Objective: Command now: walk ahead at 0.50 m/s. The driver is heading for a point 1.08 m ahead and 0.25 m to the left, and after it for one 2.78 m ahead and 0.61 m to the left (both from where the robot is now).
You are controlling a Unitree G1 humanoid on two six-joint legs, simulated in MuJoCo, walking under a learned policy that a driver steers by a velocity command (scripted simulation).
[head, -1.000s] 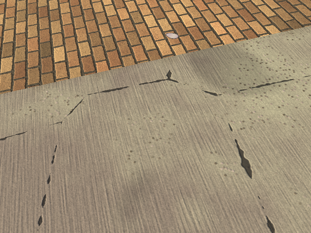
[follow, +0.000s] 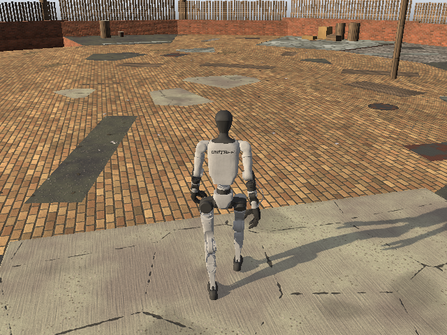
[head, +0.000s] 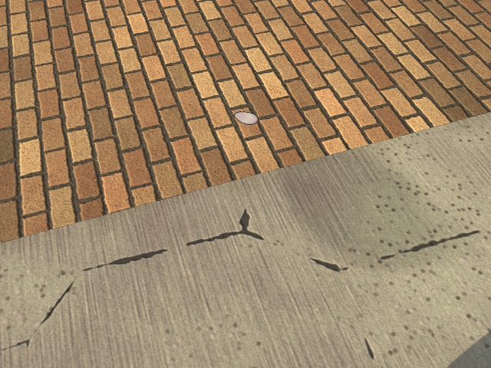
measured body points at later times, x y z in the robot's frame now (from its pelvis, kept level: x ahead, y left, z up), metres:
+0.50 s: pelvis +0.27 -0.03 +0.01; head +0.29 -0.04 +0.46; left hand +0.18 +0.20 -0.13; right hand +0.42 -0.25 -0.13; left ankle +0.43 +0.11 -0.68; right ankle +0.17 -0.09 -0.74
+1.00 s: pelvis +0.52 +0.04 +0.01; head +0.54 +0.07 +0.46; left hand +0.63 +0.32 -0.11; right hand +0.58 -0.23 -0.12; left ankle +0.47 +0.07 -0.74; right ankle +0.70 -0.10 -0.66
